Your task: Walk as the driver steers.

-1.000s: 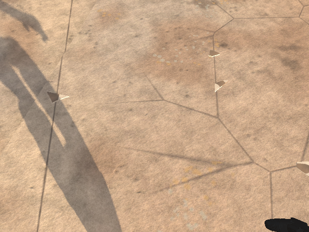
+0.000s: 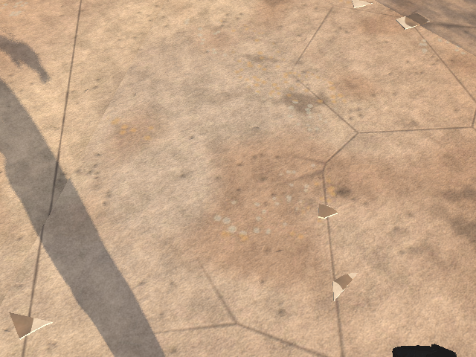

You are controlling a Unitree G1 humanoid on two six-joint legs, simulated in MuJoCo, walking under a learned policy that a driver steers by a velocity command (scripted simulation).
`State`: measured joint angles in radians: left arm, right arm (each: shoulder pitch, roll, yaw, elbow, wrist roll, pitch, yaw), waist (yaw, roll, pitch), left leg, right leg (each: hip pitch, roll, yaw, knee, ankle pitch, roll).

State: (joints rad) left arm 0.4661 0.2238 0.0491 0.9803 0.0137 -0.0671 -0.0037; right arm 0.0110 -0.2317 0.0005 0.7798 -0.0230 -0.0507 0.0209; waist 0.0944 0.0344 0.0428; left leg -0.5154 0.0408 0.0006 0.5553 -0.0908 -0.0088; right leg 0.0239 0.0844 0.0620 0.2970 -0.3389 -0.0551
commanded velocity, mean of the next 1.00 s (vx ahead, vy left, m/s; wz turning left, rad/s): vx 0.50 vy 0.00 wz -0.50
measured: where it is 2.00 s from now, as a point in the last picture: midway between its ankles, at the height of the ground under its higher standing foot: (382, 232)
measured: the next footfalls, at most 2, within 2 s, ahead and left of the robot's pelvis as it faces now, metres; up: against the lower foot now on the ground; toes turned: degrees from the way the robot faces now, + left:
left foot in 0.04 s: +0.18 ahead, +0.12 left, +0.00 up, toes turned -1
right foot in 0.58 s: +0.40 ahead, -0.15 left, +0.00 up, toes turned -25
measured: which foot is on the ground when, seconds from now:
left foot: up 0.00-0.02, down 0.04-0.58, up 0.60-1.00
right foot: down 0.00-0.04, up 0.06-0.56, down 0.58-1.00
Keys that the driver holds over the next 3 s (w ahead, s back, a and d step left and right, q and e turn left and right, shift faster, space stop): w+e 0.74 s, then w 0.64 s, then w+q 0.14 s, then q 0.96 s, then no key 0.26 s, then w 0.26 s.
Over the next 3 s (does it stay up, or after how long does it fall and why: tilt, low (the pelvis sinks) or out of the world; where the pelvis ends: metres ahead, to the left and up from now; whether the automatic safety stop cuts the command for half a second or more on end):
stays up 0.86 -0.32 0.00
